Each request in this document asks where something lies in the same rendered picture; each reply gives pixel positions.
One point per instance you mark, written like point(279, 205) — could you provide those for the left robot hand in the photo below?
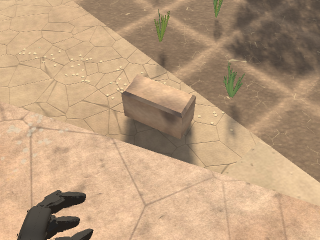
point(40, 224)

